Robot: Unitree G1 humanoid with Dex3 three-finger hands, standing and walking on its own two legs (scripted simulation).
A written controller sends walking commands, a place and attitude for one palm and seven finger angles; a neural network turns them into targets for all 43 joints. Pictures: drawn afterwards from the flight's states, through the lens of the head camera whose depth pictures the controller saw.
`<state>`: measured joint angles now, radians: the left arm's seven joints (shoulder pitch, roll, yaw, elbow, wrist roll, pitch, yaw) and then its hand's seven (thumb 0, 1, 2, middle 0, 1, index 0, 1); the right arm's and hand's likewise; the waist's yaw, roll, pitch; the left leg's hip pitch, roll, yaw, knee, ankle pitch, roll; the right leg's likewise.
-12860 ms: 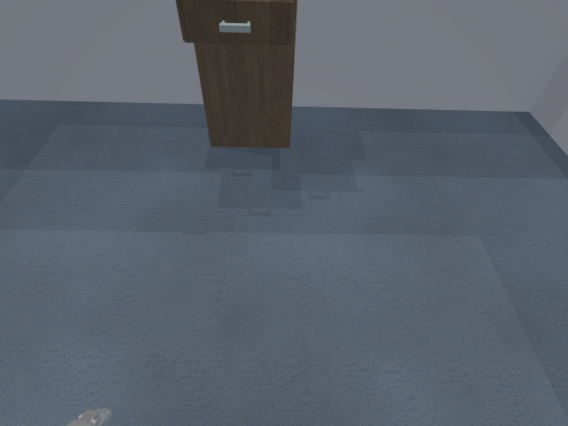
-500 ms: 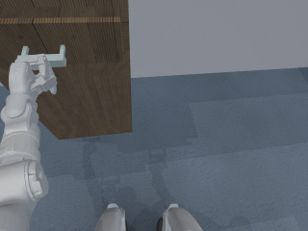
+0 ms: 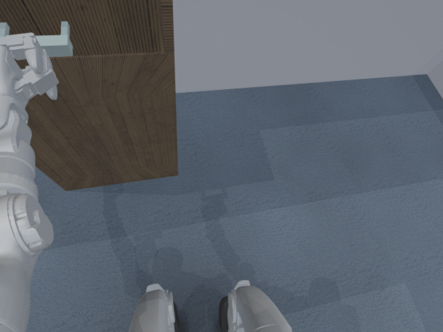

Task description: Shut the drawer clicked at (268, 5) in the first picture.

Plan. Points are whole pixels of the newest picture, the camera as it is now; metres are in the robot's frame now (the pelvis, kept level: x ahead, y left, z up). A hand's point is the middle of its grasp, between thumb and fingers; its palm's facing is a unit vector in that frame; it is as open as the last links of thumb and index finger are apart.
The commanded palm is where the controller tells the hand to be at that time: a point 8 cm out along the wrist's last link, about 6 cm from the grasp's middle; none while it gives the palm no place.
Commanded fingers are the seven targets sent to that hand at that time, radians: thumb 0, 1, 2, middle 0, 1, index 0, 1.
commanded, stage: push the drawer shut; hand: left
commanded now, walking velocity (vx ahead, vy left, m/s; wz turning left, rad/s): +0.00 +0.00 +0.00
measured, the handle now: (34, 37) +0.61 +0.26 +0.08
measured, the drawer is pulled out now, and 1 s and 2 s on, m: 0.00 0.00 0.00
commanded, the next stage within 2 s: pull the fist back off the drawer in 0.26 s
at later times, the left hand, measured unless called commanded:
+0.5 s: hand (42, 70) +0.54 +0.24 +0.08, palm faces +0.12 -0.99 -0.04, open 3.0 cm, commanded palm +0.55 +0.25 +0.08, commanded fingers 0.00 0.90 0.90 -1.40 -1.60 -1.40 -1.60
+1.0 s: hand (51, 75) +0.53 +0.23 +0.08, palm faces +0.13 -0.99 -0.02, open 3.1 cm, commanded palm +0.49 +0.27 +0.08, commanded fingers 0.00 0.90 0.90 -1.40 -1.60 -1.40 -1.60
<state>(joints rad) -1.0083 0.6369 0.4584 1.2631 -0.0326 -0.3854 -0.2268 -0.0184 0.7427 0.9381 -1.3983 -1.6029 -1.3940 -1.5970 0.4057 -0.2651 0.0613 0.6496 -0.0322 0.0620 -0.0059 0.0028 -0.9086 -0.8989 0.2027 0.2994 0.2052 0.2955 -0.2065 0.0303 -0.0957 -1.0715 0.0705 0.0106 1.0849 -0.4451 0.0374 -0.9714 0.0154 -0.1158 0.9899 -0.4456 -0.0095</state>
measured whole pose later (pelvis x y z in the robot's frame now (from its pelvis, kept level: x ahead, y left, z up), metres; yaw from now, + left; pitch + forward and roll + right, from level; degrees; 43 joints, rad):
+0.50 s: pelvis -0.02 +0.00 -0.01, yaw +1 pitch +26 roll -6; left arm -1.17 0.72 0.38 1.33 -0.01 -0.33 -0.20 -0.01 0.61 0.95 -1.40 -1.60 -1.39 -1.60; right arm 0.40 -0.28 0.09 0.67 -0.04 -0.01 -0.02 0.00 -0.91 -0.90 0.20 0.30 0.21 0.30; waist -0.24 0.03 -0.09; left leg -1.19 0.06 -0.03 1.13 -0.41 0.04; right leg -1.07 0.01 -0.15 1.03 -0.42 -0.01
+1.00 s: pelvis +0.00 +0.00 +0.00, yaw -1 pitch +24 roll -5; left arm -0.92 0.61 0.47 1.16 -0.06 -0.35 -0.20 0.01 0.84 0.91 -1.40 -1.60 -1.39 -1.60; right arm 0.42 -0.26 0.06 0.62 -0.02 0.06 0.01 0.00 -0.91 -0.90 0.20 0.30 0.21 0.30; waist -0.21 0.03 -0.10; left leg -1.04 0.08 0.03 1.06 -0.44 0.04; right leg -0.95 0.03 -0.10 0.96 -0.43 -0.01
